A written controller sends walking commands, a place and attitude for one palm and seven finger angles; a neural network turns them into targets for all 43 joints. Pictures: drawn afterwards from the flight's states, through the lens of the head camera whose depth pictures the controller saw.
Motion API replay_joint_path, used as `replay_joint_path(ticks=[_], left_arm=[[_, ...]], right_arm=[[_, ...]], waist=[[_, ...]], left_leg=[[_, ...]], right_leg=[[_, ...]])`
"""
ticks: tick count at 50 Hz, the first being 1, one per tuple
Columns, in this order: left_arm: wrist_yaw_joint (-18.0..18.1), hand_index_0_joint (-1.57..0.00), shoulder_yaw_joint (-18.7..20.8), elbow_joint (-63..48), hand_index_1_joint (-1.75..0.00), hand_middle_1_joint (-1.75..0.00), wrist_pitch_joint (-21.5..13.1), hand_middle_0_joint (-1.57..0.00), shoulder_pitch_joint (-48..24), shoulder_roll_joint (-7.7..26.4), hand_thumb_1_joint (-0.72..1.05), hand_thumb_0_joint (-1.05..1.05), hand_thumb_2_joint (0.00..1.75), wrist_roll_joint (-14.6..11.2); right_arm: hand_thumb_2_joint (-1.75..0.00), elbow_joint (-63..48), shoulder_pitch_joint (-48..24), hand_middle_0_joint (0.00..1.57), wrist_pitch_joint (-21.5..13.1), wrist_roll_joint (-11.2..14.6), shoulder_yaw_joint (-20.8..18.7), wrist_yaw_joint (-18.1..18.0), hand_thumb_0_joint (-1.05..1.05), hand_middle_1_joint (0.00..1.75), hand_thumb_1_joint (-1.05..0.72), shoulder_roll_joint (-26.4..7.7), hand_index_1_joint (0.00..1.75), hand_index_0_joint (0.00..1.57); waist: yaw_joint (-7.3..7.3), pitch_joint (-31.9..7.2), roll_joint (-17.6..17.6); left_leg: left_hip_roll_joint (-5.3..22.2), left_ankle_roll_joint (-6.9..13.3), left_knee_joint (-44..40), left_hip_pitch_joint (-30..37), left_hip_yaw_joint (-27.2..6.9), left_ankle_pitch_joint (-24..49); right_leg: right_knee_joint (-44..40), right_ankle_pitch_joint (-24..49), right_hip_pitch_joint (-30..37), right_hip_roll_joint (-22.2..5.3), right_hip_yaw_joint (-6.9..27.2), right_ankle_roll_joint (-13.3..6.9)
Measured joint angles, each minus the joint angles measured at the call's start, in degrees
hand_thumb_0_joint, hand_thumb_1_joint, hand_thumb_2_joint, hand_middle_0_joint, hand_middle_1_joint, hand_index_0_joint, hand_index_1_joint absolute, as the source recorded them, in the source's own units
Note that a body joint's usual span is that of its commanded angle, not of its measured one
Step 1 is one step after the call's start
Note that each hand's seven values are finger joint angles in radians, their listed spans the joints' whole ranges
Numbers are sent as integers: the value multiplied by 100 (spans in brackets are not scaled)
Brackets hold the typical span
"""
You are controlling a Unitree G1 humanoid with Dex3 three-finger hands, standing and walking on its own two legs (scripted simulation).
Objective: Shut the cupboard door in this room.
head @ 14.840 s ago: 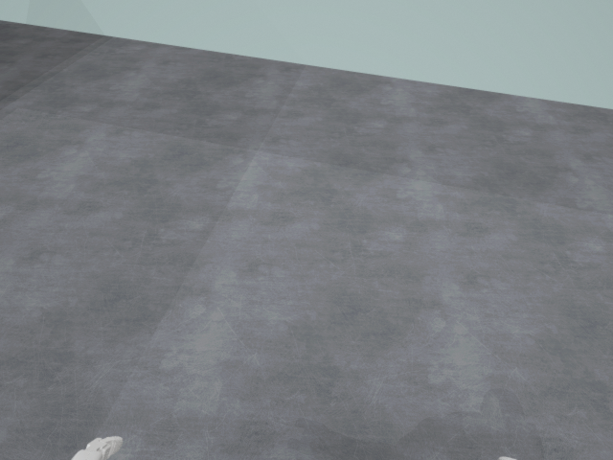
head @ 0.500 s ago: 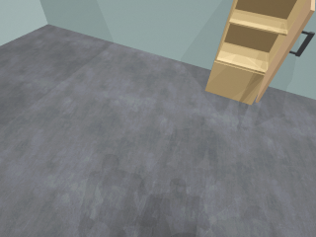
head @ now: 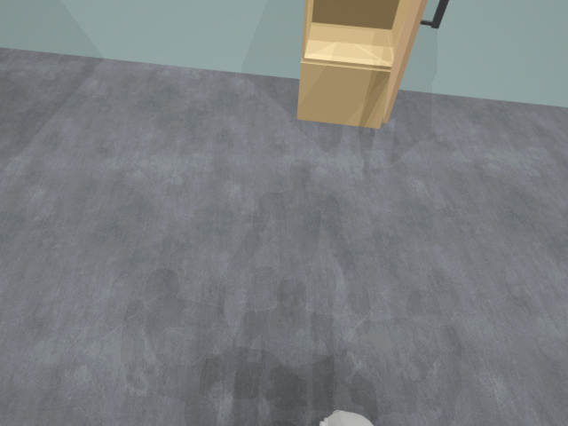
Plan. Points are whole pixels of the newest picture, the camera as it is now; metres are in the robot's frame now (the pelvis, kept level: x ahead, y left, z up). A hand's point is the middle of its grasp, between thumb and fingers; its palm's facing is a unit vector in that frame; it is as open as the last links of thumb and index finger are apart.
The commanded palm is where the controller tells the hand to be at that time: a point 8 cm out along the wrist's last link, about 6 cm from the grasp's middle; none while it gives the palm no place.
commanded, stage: stand and wait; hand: left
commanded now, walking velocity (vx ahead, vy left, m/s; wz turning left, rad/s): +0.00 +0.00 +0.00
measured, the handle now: (435, 3) +1.25 -0.40 +0.03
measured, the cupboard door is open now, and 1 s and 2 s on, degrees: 83 83 83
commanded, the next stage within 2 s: turn or walk to find it in 0.28 s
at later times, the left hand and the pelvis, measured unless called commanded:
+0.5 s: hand out of the picture +0.09 +0.14 -0.18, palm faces +0.03 -0.98 -0.19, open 7.3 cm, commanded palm none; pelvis +0.02 -0.04 +0.00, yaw -1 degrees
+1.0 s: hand out of the picture -0.04 +0.17 -0.18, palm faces +0.22 -0.95 -0.22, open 7.4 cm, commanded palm none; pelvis +0.00 -0.02 +0.00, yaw +9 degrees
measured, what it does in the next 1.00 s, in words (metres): steps on the spot: right foot, then left foot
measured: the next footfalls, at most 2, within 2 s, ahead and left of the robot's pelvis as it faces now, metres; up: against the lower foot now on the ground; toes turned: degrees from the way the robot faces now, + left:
right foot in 0.12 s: +0.04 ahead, -0.13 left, +0.00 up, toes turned -8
left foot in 0.44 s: +0.06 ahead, +0.10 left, +0.00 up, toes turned +3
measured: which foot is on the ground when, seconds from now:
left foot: down 0.00-0.12, up 0.14-0.42, down 0.44-0.70, up 0.72-1.00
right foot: up 0.00-0.10, down 0.12-1.00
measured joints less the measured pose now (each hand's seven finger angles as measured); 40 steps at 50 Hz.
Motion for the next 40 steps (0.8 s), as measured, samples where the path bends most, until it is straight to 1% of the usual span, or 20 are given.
replay_joint_path(ticks=[2,4,6,7,9,11,13,15,17,20,22,23,26,30,32,34,35,36,38,40], left_arm=[[-24,-20,-12,-78,-30,-30,-35,-20,-75,38,91,1,90,2],[-29,-20,-41,-131,-30,-30,-96,-20,-159,54,91,1,90,-2],[-21,-20,-80,-176,-30,-30,-218,-20,-232,58,91,1,90,4],[7,-20,-106,-165,-30,-30,-298,-20,-292,10,91,0,90,13],[64,-20,-191,-165,-30,-30,-411,-20,-349,-89,91,0,90,-18],[112,-20,-243,-162,-30,-30,-446,-20,-343,-178,91,0,90,-22],[141,-20,-289,-132,-30,-30,-424,-20,-324,-254,91,0,90,-18],[153,-20,-334,-77,-30,-30,-396,-20,-291,-321,91,0,90,-13],[155,-20,-376,-9,-30,-30,-389,-20,-245,-379,91,0,90,-10],[178,-20,-380,94,-30,-30,-414,-21,-174,-418,92,0,90,-33],[185,-20,-380,148,-30,-30,-416,-21,-122,-406,92,0,90,-58],[186,-20,-372,177,-30,-30,-404,-21,-96,-385,92,0,90,-71],[211,-20,-300,232,-30,-30,-325,-21,11,-271,93,0,90,-85],[198,-20,-273,280,-30,-30,-273,-20,160,-177,92,0,90,-85],[192,-20,-257,294,-30,-30,-270,-20,226,-167,92,0,90,-80],[188,-20,-249,304,-30,-30,-287,-20,310,-198,92,0,90,-64],[183,-20,-239,293,-30,-30,-303,-20,362,-209,92,0,90,-46],[181,-20,-226,269,-30,-30,-320,-20,408,-206,92,0,90,-30],[202,-20,-210,226,-30,-30,-350,-20,481,-202,91,0,90,-13],[223,-20,-204,206,-30,-30,-347,-20,531,-211,91,0,90,2]], right_arm=[[-90,10,60,20,-10,-22,-2,27,1,29,-91,-13,30,20],[-90,18,116,20,-13,-28,5,53,1,29,-91,-24,30,20],[-90,39,196,20,-7,2,17,81,1,29,-91,-36,30,20],[-90,71,185,20,26,30,19,85,1,29,-91,-62,30,20],[-90,113,128,20,155,84,49,65,1,29,-91,-75,30,20],[-90,137,29,20,214,103,81,56,1,29,-91,-33,30,20],[-90,119,-86,19,205,104,107,69,1,29,-91,26,30,20],[-90,81,-188,19,171,110,131,92,1,29,-91,87,30,20],[-90,52,-256,19,126,116,156,110,1,29,-91,147,30,20],[-90,62,-271,19,55,120,189,123,1,29,-91,226,30,20],[-90,111,-227,20,13,116,199,123,1,29,-92,229,30,20],[-90,158,-209,20,-5,113,201,125,1,29,-92,245,30,20],[-90,238,-165,20,16,89,224,148,1,29,-92,345,30,20],[-90,179,-180,20,40,75,214,129,1,29,-92,359,30,20],[-90,122,-230,20,53,73,189,127,1,29,-92,322,30,20],[-90,59,-266,20,80,84,155,134,1,29,-92,242,30,20],[-90,18,-273,20,103,92,135,139,1,29,-91,204,30,20],[-90,-19,-281,20,136,92,112,143,1,29,-91,179,30,20],[-90,-56,-321,20,212,77,68,157,1,29,-91,124,30,20],[-90,-91,-388,20,266,78,23,183,1,29,-91,63,30,20]], waist=[[-37,-15,83],[-108,-32,174],[-147,-63,258],[-174,-30,382],[-201,-9,489],[-151,-18,456],[-113,-18,394],[-98,-28,339],[-89,-50,295],[-77,-107,249],[-68,-155,240],[-64,-179,197],[45,-237,-65],[112,-228,-131],[125,-172,-60],[115,-142,115],[102,-143,186],[102,-137,205],[135,-111,201],[169,-73,185]], left_leg=[[101,-71,19,45,111,-41],[197,-156,159,32,179,-138],[302,-259,516,-76,195,-338],[366,-249,872,-208,52,-548],[232,-200,1662,-545,-355,-1097],[57,-165,2225,-813,-563,-1224],[-48,-154,2459,-1000,-678,-1085],[-89,-157,2372,-1082,-742,-879],[-101,-159,2045,-1052,-783,-681],[-102,-159,1195,-801,-818,-240],[-101,-154,496,-521,-814,311],[-116,-135,319,-424,-832,302],[-252,-79,294,-386,-840,211],[-366,-35,149,-430,-890,335],[-390,-46,128,-489,-941,390],[-361,-76,166,-578,-1055,416],[-358,-54,262,-670,-1087,430],[-381,-47,585,-818,-1068,121],[-437,-49,1614,-1183,-1033,-459],[-425,-66,2461,-1448,-962,-647]], right_leg=[[-484,-2,203,-83,-151,14],[-1249,180,523,-113,-256,-10],[-2156,893,908,-98,-336,-91],[-2129,926,923,-17,-391,-199],[-2053,748,957,40,-437,-380],[-2191,735,1048,43,-384,-463],[-2398,848,1152,44,-332,-477],[-2577,951,1239,56,-309,-489],[-2703,1011,1309,79,-321,-491],[-2743,996,1384,121,-428,-479],[-2604,883,1391,146,-551,-450],[-2490,799,1372,126,-605,-428],[-2411,724,1389,-18,-627,-361],[-2349,679,1292,-115,-622,-178],[-2335,678,1242,-133,-668,-211],[-2459,764,1270,-85,-785,-373],[-2494,787,1273,-81,-855,-425],[-2493,784,1268,-118,-917,-454],[-2526,786,1295,-214,-1031,-471],[-2593,824,1336,-306,-1117,-456]])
